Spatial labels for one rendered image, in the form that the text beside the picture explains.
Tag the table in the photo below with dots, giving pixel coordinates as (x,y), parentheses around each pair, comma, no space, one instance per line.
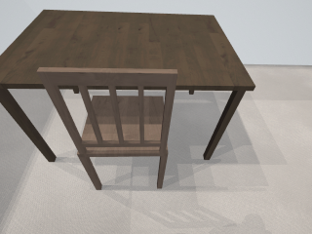
(194,45)

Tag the chair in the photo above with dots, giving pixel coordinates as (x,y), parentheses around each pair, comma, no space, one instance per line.
(116,126)

